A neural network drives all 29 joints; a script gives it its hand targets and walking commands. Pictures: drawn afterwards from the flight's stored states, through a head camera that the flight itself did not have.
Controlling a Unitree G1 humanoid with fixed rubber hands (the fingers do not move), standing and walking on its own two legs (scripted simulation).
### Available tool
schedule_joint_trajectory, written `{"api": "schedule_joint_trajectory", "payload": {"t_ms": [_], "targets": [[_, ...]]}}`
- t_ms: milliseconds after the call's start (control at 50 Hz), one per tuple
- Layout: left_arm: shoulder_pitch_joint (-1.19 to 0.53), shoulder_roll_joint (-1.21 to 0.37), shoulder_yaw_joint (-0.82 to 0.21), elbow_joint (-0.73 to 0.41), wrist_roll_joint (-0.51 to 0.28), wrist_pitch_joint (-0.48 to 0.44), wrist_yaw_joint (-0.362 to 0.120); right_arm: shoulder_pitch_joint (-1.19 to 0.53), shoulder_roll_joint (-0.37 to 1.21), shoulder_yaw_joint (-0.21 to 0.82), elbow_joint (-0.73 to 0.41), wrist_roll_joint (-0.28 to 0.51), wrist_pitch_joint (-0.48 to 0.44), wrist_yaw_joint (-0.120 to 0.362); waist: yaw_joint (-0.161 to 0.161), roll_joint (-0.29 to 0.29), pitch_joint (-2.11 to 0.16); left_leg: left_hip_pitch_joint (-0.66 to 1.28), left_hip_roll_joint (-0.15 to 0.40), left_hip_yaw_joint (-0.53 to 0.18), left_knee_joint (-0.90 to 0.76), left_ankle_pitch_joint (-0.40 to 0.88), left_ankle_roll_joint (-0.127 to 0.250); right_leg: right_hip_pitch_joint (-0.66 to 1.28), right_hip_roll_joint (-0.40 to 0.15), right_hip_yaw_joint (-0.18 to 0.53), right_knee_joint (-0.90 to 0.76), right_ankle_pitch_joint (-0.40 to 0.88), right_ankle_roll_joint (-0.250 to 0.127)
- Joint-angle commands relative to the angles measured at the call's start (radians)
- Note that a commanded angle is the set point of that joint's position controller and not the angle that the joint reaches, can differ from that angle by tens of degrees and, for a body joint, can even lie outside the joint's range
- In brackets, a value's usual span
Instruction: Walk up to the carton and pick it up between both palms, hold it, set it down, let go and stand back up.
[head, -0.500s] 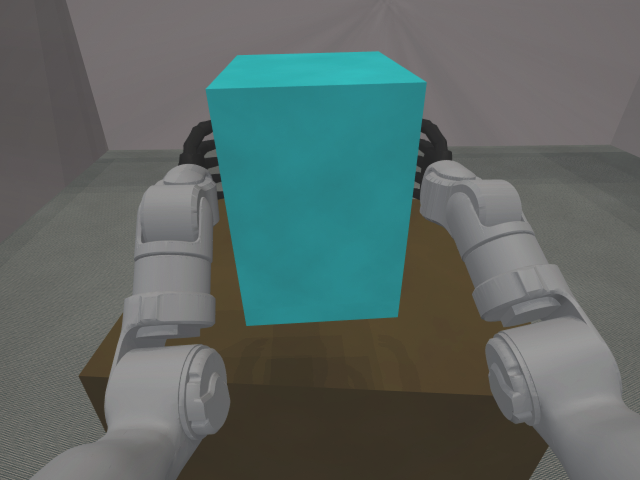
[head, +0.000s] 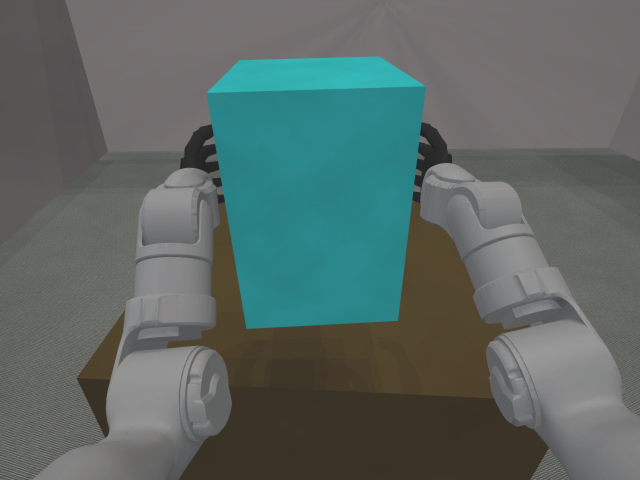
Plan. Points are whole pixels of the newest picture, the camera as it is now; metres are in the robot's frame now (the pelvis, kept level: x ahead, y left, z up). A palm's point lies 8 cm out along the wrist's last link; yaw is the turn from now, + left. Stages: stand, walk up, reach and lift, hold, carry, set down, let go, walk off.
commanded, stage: hold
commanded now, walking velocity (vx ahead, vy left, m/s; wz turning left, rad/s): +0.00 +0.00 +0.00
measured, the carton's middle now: (316, 186) +0.40 +0.00 +0.28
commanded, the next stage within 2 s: none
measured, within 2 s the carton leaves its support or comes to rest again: neither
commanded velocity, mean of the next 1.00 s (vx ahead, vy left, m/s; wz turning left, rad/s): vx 0.00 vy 0.00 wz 0.00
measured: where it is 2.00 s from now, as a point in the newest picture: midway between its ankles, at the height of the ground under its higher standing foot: outside the picture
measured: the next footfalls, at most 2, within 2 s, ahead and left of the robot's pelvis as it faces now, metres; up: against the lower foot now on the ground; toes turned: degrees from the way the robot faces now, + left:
none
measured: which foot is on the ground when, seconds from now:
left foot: down 0.00-1.00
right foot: down 0.00-1.00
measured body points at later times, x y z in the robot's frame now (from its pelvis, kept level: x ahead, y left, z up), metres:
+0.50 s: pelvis +0.00 +0.00 +0.00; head -0.09 +0.02 +0.44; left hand +0.38 +0.14 +0.30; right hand +0.38 -0.14 +0.30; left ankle +0.00 +0.11 -0.75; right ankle +0.01 -0.11 -0.75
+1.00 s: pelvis +0.00 +0.00 +0.00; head -0.09 +0.02 +0.44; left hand +0.39 +0.14 +0.30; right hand +0.38 -0.14 +0.30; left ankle +0.00 +0.11 -0.75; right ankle +0.01 -0.11 -0.75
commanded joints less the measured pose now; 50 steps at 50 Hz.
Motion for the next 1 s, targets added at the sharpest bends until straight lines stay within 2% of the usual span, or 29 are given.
{"api": "schedule_joint_trajectory", "payload": {"t_ms": [0, 60, 80, 100, 140, 180, 220, 280, 300, 340, 360, 380, 480, 540, 560, 600, 620, 700, 720, 760, 780, 800, 820, 840, 860, 900, 940, 960, 980], "targets": [[-0.913, -0.711, -0.439, -0.125, -0.22, -0.1, -0.133, -1.051, 0.763, 0.229, -0.394, 0.187, -0.057, 0.164, -0.006, 0.066, -0.372, 0.067, -0.026, 0.014, -0.056, 0.234, -0.044, 0.095, 0.026, 0.007, -0.013, 0.151, 0.045], [-0.943, -0.692, -0.461, -0.17, -0.223, -0.109, -0.132, -0.979, 0.734, 0.201, -0.317, 0.174, -0.048, 0.164, -0.044, 0.108, -0.392, 0.111, -0.023, 0.002, -0.029, 0.311, -0.068, 0.102, 0.03, 0.005, -0.007, 0.205, 0.036], [-0.953, -0.698, -0.477, -0.211, -0.224, -0.114, -0.132, -0.963, 0.746, 0.208, -0.341, 0.178, -0.052, 0.161, -0.051, 0.108, -0.415, 0.12, -0.022, 0.003, -0.024, 0.334, -0.077, 0.117, 0.037, 0.002, -0.003, 0.223, 0.034], [-0.951, -0.694, -0.475, -0.212, -0.221, -0.108, -0.13, -0.962, 0.744, 0.221, -0.335, 0.178, -0.047, 0.16, -0.04, 0.089, -0.391, 0.113, -0.02, -0.004, -0.03, 0.351, -0.077, 0.125, 0.041, -0.007, -0.005, 0.231, 0.038], [-0.929, -0.681, -0.443, -0.132, -0.205, -0.099, -0.137, -0.988, 0.732, 0.208, -0.323, 0.167, -0.04, 0.161, -0.031, 0.076, -0.353, 0.079, -0.026, 0.009, -0.052, 0.251, -0.062, 0.118, 0.025, 0.003, -0.021, 0.157, 0.046], [-0.907, -0.696, -0.444, -0.165, -0.232, -0.108, -0.137, -1.009, 0.767, 0.243, -0.404, 0.193, -0.052, 0.158, -0.005, 0.027, -0.425, 0.068, -0.036, 0.005, -0.042, 0.295, -0.042, 0.166, 0.025, 0.005, -0.004, 0.231, 0.063], [-0.905, -0.649, -0.402, -0.142, -0.213, -0.104, -0.135, -1.022, 0.767, 0.246, -0.391, 0.188, -0.047, 0.151, -0.008, -0.008, -0.413, 0.069, -0.044, 0.011, -0.045, 0.285, -0.029, 0.182, 0.019, 0.014, -0.002, 0.287, 0.067], [-0.909, -0.683, -0.421, -0.172, -0.216, -0.104, -0.139, -1.047, 0.77, 0.262, -0.449, 0.215, -0.055, 0.148, 0.004, 0.05, -0.427, 0.069, -0.038, 0.006, -0.04, 0.298, -0.034, 0.175, 0.016, 0.016, 0.007, 0.271, 0.061], [-0.917, -0.688, -0.43, -0.16, -0.211, -0.097, -0.136, -1.038, 0.747, 0.242, -0.41, 0.197, -0.051, 0.151, -0.007, 0.082, -0.398, 0.078, -0.031, 0.004, -0.04, 0.292, -0.049, 0.161, 0.022, 0.012, -0.001, 0.24, 0.051], [-0.915, -0.665, -0.429, -0.144, -0.204, -0.1, -0.136, -0.999, 0.748, 0.223, -0.362, 0.178, -0.05, 0.154, -0.012, 0.061, -0.373, 0.074, -0.028, 0.012, -0.054, 0.255, -0.046, 0.135, 0.019, 0.007, -0.012, 0.195, 0.056], [-0.927, -0.678, -0.455, -0.197, -0.222, -0.105, -0.135, -0.983, 0.743, 0.22, -0.358, 0.193, -0.052, 0.157, -0.024, 0.091, -0.421, 0.099, -0.026, 0.009, -0.045, 0.302, -0.054, 0.154, 0.023, 0.012, -0.006, 0.225, 0.048], [-0.911, -0.689, -0.448, -0.181, -0.218, -0.098, -0.136, -0.968, 0.747, 0.213, -0.347, 0.181, -0.047, 0.155, -0.033, 0.078, -0.393, 0.104, -0.022, -0.002, -0.045, 0.308, -0.058, 0.142, 0.024, 0.001, -0.01, 0.229, 0.048], [-0.914, -0.677, -0.444, -0.169, -0.227, -0.105, -0.138, -1.013, 0.772, 0.245, -0.41, 0.194, -0.046, 0.155, -0.007, 0.045, -0.41, 0.057, -0.035, 0.004, -0.044, 0.29, -0.044, 0.163, 0.019, 0.009, -0.003, 0.245, 0.06], [-0.935, -0.675, -0.448, -0.178, -0.224, -0.111, -0.144, -0.996, 0.764, 0.233, -0.389, 0.194, -0.044, 0.151, -0.029, 0.06, -0.429, 0.078, -0.028, 0.005, -0.043, 0.287, -0.043, 0.165, 0.018, 0.013, 0.005, 0.236, 0.053], [-0.937, -0.686, -0.459, -0.193, -0.227, -0.108, -0.138, -1.019, 0.771, 0.243, -0.428, 0.206, -0.053, 0.153, -0.015, 0.08, -0.438, 0.099, -0.024, 0.0, -0.038, 0.317, -0.049, 0.155, 0.022, 0.011, 0.002, 0.253, 0.051], [-0.885, -0.679, -0.418, -0.095, -0.207, -0.096, -0.141, -1.044, 0.75, 0.239, -0.404, 0.194, -0.043, 0.151, -0.006, 0.043, -0.368, 0.071, -0.029, 0.0, -0.044, 0.286, -0.04, 0.151, 0.025, 0.004, -0.009, 0.216, 0.054], [-0.889, -0.687, -0.417, -0.107, -0.203, -0.099, -0.143, -1.048, 0.752, 0.245, -0.401, 0.194, -0.045, 0.152, 0.006, 0.025, -0.365, 0.069, -0.028, 0.01, -0.054, 0.258, -0.036, 0.138, 0.025, 0.013, -0.01, 0.197, 0.054], [-0.971, -0.671, -0.42, -0.15, -0.223, -0.112, -0.137, -1.01, 0.757, 0.203, -0.322, 0.173, -0.046, 0.163, -0.024, 0.051, -0.379, 0.085, -0.024, 0.001, -0.056, 0.23, -0.041, 0.115, 0.012, 0.005, -0.015, 0.166, 0.052], [-0.955, -0.665, -0.411, -0.119, -0.218, -0.113, -0.139, -1.039, 0.757, 0.208, -0.351, 0.171, -0.05, 0.163, -0.014, 0.04, -0.368, 0.077, -0.029, 0.01, -0.06, 0.213, -0.034, 0.112, 0.012, 0.007, -0.016, 0.155, 0.054], [-0.953, -0.687, -0.447, -0.166, -0.244, -0.122, -0.136, -1.049, 0.791, 0.249, -0.417, 0.196, -0.057, 0.157, -0.016, 0.035, -0.458, 0.096, -0.03, -0.002, -0.034, 0.294, -0.036, 0.146, 0.017, 0.014, 0.001, 0.252, 0.056], [-0.951, -0.675, -0.419, -0.114, -0.238, -0.119, -0.133, -1.056, 0.766, 0.223, -0.399, 0.19, -0.052, 0.154, -0.017, 0.044, -0.425, 0.087, -0.035, 0.0, -0.036, 0.27, -0.036, 0.134, 0.016, 0.016, -0.004, 0.233, 0.056], [-0.929, -0.696, -0.443, -0.152, -0.235, -0.121, -0.133, -1.019, 0.768, 0.23, -0.392, 0.19, -0.05, 0.153, -0.019, 0.061, -0.419, 0.084, -0.032, 0.001, -0.033, 0.309, -0.042, 0.149, 0.02, 0.015, 0.001, 0.267, 0.053], [-0.929, -0.68, -0.427, -0.119, -0.224, -0.113, -0.135, -1.031, 0.751, 0.223, -0.36, 0.183, -0.042, 0.154, -0.018, 0.056, -0.383, 0.077, -0.032, 0.0, -0.039, 0.277, -0.043, 0.143, 0.015, 0.016, -0.009, 0.221, 0.053], [-0.969, -0.669, -0.431, -0.161, -0.224, -0.118, -0.137, -1.007, 0.758, 0.207, -0.327, 0.175, -0.043, 0.157, -0.029, 0.059, -0.414, 0.085, -0.026, -0.006, -0.043, 0.259, -0.045, 0.138, 0.02, 0.011, -0.006, 0.193, 0.051], [-0.927, -0.682, -0.423, -0.154, -0.216, -0.112, -0.138, -0.987, 0.762, 0.216, -0.359, 0.185, -0.046, 0.155, -0.02, 0.061, -0.396, 0.078, -0.028, -0.002, -0.041, 0.281, -0.044, 0.142, 0.018, 0.013, -0.009, 0.235, 0.05], [-0.882, -0.685, -0.43, -0.156, -0.221, -0.107, -0.145, -0.996, 0.739, 0.224, -0.397, 0.196, -0.045, 0.149, -0.031, 0.072, -0.407, 0.093, -0.027, -0.001, -0.032, 0.33, -0.051, 0.156, 0.02, 0.011, -0.002, 0.276, 0.046], [-0.878, -0.676, -0.433, -0.155, -0.224, -0.104, -0.147, -1.028, 0.747, 0.263, -0.448, 0.207, -0.048, 0.144, -0.015, 0.034, -0.449, 0.089, -0.037, 0.003, -0.021, 0.339, -0.042, 0.195, 0.017, 0.013, 0.008, 0.32, 0.064], [-0.91, -0.663, -0.44, -0.182, -0.224, -0.109, -0.144, -1.017, 0.753, 0.243, -0.429, 0.205, -0.046, 0.143, -0.022, 0.04, -0.457, 0.098, -0.038, 0.0, -0.026, 0.323, -0.045, 0.176, 0.023, 0.013, 0.009, 0.297, 0.062], [-0.883, -0.665, -0.429, -0.164, -0.212, -0.101, -0.141, -0.995, 0.752, 0.245, -0.407, 0.217, -0.04, 0.146, -0.004, 0.042, -0.397, 0.089, -0.036, -0.002, -0.039, 0.32, -0.043, 0.161, 0.028, 0.015, -0.003, 0.283, 0.06]]}}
